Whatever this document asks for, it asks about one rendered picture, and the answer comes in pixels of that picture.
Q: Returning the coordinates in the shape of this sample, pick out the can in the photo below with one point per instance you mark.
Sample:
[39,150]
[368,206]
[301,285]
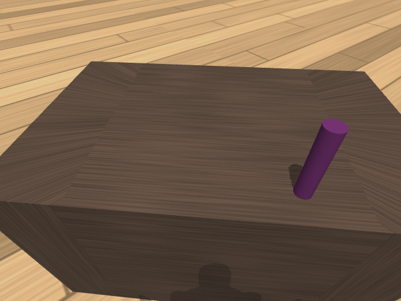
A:
[328,140]

